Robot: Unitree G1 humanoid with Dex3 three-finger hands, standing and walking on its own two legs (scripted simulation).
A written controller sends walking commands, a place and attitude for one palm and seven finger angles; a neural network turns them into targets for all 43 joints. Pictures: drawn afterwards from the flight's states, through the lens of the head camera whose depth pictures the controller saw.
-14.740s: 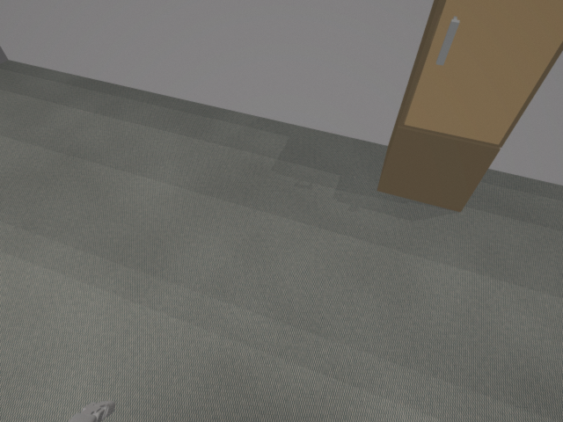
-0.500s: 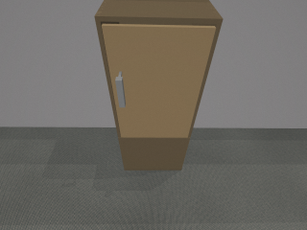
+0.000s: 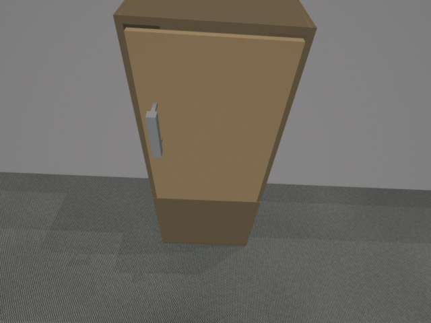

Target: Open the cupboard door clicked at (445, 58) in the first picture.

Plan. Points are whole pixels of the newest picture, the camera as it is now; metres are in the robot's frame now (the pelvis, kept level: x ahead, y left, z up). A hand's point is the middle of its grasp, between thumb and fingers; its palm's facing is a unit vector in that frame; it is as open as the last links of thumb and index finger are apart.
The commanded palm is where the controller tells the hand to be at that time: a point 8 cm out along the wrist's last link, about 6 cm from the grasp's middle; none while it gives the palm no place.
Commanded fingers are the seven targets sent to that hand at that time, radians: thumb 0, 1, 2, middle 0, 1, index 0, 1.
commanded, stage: come to a stop and stand still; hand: left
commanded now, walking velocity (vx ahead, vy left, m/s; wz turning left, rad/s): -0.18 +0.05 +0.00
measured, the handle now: (156, 130) +0.55 +0.20 +0.02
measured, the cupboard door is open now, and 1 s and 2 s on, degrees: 0 0 0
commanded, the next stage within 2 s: look again from close up in 0.80 s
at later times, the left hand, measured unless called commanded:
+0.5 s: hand out of the picture +0.01 +0.18 -0.16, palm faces +0.06 -0.98 -0.20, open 7.3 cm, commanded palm none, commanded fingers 0.00 0.90 0.90 -0.20 -0.30 -0.20 -0.30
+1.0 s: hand out of the picture -0.08 +0.18 -0.17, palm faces +0.03 -0.99 -0.17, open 7.4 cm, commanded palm none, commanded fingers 0.00 0.90 0.90 -0.20 -0.30 -0.20 -0.30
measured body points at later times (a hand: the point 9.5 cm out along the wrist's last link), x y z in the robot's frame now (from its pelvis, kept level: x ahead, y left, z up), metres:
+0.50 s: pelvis -0.02 +0.00 +0.01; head -0.02 +0.00 +0.46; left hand +0.00 +0.23 -0.15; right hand +0.01 -0.23 -0.14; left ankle -0.01 +0.10 -0.73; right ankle -0.02 -0.11 -0.73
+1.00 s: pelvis -0.04 +0.02 +0.01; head -0.03 +0.02 +0.46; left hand -0.08 +0.23 -0.15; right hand -0.05 -0.19 -0.15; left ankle -0.01 +0.10 -0.73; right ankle -0.02 -0.11 -0.73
